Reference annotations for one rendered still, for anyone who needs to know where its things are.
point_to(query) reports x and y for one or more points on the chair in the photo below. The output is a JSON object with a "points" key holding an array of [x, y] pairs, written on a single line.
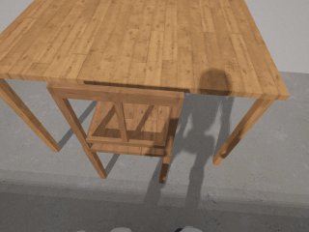
{"points": [[126, 121]]}

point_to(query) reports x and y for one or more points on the table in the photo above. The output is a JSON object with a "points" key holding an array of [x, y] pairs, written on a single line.
{"points": [[206, 47]]}

